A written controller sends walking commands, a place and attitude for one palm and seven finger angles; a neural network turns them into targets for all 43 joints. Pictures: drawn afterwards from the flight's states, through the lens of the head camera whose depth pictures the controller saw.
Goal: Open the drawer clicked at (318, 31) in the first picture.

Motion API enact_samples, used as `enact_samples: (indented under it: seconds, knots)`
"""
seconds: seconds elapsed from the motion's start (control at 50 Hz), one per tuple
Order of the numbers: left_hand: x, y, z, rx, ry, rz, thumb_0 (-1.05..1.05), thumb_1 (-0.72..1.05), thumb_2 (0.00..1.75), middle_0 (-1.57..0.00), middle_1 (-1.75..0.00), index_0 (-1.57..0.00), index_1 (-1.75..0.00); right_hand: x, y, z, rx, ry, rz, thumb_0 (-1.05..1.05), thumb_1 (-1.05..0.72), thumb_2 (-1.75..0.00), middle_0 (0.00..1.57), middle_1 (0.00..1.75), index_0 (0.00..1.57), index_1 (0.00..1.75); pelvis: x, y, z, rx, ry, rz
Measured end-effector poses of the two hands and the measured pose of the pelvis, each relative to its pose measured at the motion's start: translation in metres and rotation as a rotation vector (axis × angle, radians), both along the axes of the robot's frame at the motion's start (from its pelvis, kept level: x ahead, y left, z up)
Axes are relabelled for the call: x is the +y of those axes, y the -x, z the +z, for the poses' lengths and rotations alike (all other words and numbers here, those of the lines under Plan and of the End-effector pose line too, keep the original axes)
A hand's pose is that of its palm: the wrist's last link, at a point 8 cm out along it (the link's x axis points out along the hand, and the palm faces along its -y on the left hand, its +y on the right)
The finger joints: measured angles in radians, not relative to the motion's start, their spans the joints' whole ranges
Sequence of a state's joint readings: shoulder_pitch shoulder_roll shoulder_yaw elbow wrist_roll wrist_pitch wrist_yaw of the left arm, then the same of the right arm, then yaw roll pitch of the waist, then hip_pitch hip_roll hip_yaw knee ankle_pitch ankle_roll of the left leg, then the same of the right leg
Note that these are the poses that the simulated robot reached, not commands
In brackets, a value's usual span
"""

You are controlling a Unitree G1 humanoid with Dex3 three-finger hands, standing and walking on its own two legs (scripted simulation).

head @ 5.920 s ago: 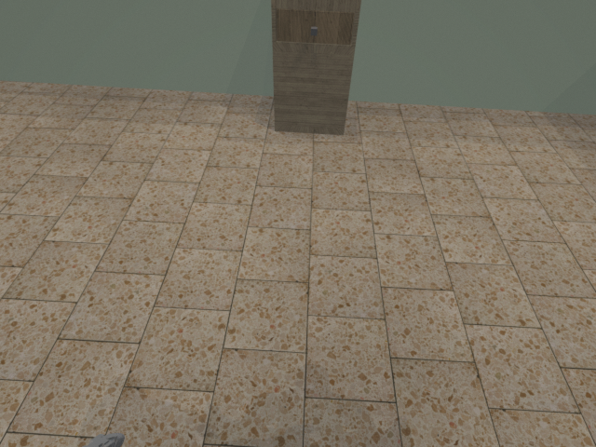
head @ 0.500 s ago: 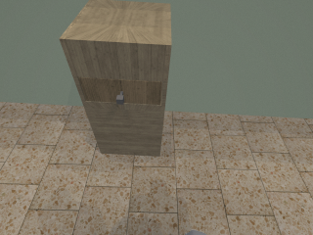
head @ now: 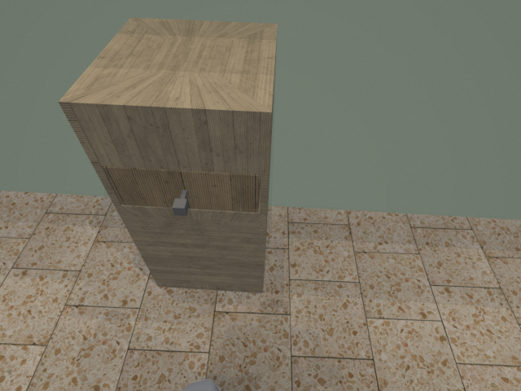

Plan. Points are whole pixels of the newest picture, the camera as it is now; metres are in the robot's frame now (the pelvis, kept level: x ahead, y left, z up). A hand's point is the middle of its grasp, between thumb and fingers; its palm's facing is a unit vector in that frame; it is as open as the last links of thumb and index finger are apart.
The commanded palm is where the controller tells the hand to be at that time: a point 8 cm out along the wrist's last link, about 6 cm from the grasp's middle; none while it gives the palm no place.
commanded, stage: come to a stop and stand still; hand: left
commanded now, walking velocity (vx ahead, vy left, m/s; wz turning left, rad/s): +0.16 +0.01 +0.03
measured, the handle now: (182, 201) +0.57 +0.24 -0.16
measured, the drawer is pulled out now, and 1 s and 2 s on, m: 0.00 0.00 0.00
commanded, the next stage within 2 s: look again from close up in 1.64 s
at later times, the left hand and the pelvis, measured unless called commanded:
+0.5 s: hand (163, 390) +0.15 +0.18 -0.17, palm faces +0.01 -0.96 -0.28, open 7.4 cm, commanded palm none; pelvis +0.08 -0.02 -0.01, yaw -2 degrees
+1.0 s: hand out of the picture +0.07 +0.13 -0.14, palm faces +0.08 -0.94 -0.32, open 7.3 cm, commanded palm none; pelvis +0.05 -0.07 +0.01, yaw +0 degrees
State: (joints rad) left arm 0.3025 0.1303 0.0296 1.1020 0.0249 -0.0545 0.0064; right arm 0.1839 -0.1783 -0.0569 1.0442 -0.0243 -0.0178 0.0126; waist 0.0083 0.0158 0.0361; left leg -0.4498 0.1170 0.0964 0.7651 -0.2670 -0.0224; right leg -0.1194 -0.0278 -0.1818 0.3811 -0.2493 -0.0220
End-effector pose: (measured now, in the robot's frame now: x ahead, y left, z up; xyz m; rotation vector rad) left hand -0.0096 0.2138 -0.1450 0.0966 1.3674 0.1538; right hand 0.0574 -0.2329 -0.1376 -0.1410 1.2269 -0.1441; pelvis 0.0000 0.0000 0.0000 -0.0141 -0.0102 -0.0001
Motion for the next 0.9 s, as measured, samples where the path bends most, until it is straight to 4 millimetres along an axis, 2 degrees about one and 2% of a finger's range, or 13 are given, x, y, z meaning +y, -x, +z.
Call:
enact_samples:
  seconds: [0.1,0.16,0.2,0.3,0.4,0.48,0.54,0.6,0.74,0.82,0.9]
  knots:
    - [0.010,-0.002,-0.020,0.083,0.049,0.051,0.01,0.91,0.90,-0.20,-0.30,-0.20,-0.30,0.024,-0.059,-0.002,-0.059,0.022,0.053,0.00,-0.91,-0.90,0.20,0.30,0.20,0.30,0.020,-0.038,-0.013,-0.005,0.018,0.002]
    - [0.018,-0.016,-0.023,0.123,0.047,0.041,0.01,0.91,0.90,-0.20,-0.30,-0.20,-0.30,0.039,-0.072,-0.002,-0.057,0.020,0.047,0.00,-0.91,-0.90,0.20,0.30,0.20,0.30,0.026,-0.054,-0.013,-0.007,-0.005,-0.013]
    - [0.023,-0.031,-0.020,0.127,0.036,0.026,0.01,0.91,0.90,-0.20,-0.30,-0.20,-0.30,0.039,-0.077,0.001,-0.054,0.036,0.016,-0.01,-0.94,-0.90,0.20,0.30,0.20,0.30,0.028,-0.062,-0.009,-0.004,-0.013,-0.017]
    - [0.032,-0.077,-0.011,0.086,-0.003,-0.005,0.01,0.91,0.90,-0.19,-0.30,-0.20,-0.30,0.030,-0.080,0.001,0.007,0.052,-0.006,-0.02,-0.96,-0.90,0.20,0.30,0.20,0.30,0.025,-0.075,-0.003,0.002,-0.019,-0.019]
    - [0.033,-0.122,-0.003,0.012,-0.065,-0.034,0.01,0.91,0.90,-0.19,-0.30,-0.20,-0.30,0.008,-0.066,-0.004,0.075,0.048,-0.036,-0.01,-0.94,-0.90,0.21,0.30,0.20,0.30,0.006,-0.079,-0.003,0.003,-0.020,-0.023]
    - [0.021,-0.150,0.006,-0.057,-0.118,-0.059,0.01,0.91,0.90,-0.19,-0.30,-0.20,-0.30,-0.019,-0.055,-0.017,0.110,0.024,-0.055,0.00,-0.92,-0.90,0.21,0.30,0.20,0.30,-0.017,-0.079,-0.008,0.000,-0.030,-0.031]
    - [0.005,-0.162,0.010,-0.107,-0.162,-0.083,0.01,0.91,0.90,-0.19,-0.30,-0.20,-0.30,-0.042,-0.051,-0.034,0.118,-0.009,-0.072,0.00,-0.92,-0.90,0.20,0.30,0.20,0.30,-0.038,-0.080,-0.017,-0.001,-0.048,-0.039]
    - [-0.015,-0.164,0.021,-0.120,-0.173,-0.103,0.00,0.91,0.90,-0.19,-0.30,-0.20,-0.30,-0.059,-0.048,-0.039,0.128,-0.029,-0.085,0.00,-0.92,-0.90,0.20,0.30,0.20,0.30,-0.051,-0.078,-0.014,-0.004,-0.055,-0.029]
    - [-0.051,-0.155,0.039,-0.132,-0.160,-0.075,0.01,0.91,0.90,-0.20,-0.30,-0.20,-0.30,-0.082,-0.042,-0.030,0.150,-0.054,-0.055,0.00,-0.91,-0.90,0.20,0.30,0.20,0.30,-0.070,-0.073,0.002,0.012,-0.096,-0.019]
    - [-0.055,-0.140,0.044,-0.137,-0.172,-0.041,0.00,0.92,0.90,-0.20,-0.30,-0.20,-0.30,-0.090,-0.041,-0.026,0.161,-0.051,-0.024,0.00,-0.91,-0.90,0.20,0.30,0.20,0.30,-0.077,-0.066,0.007,0.015,-0.108,-0.007]
    - [-0.051,-0.113,0.045,-0.105,-0.177,-0.014,0.00,0.91,0.90,-0.20,-0.30,-0.20,-0.30,-0.093,-0.044,-0.023,0.146,-0.042,0.001,0.00,-0.91,-0.90,0.20,0.30,0.20,0.30,-0.077,-0.059,0.008,0.012,-0.110,-0.001]
